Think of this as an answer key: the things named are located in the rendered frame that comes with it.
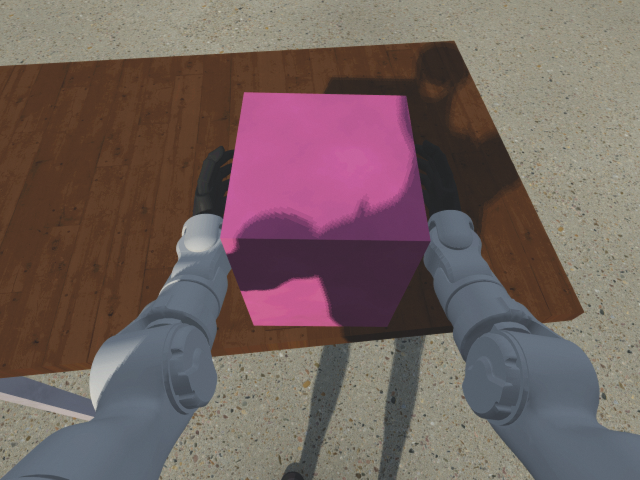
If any robot right hand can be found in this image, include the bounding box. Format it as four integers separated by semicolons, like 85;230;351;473
414;140;462;217

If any robot left upper arm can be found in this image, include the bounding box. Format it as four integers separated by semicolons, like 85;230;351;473
0;323;217;480

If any table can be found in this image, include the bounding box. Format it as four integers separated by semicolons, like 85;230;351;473
0;41;584;421

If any right robot forearm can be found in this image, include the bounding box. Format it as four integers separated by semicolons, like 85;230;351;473
423;210;600;405

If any left robot forearm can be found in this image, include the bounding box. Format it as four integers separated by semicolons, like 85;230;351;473
89;214;232;409

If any robot left hand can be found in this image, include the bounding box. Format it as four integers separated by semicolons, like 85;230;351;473
192;146;235;218

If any carton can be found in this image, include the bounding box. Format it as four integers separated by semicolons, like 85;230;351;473
220;92;431;327

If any robot right upper arm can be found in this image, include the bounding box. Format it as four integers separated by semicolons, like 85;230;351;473
462;330;640;480

